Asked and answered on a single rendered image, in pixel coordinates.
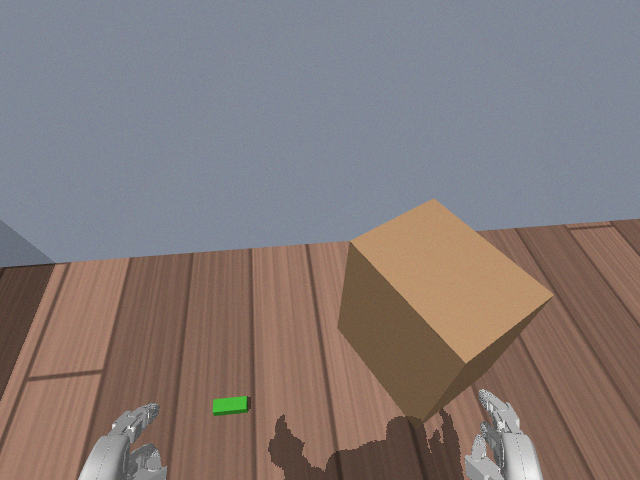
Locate right robot hand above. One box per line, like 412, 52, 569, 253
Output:
465, 389, 543, 480

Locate left robot hand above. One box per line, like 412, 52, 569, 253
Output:
78, 403, 167, 480

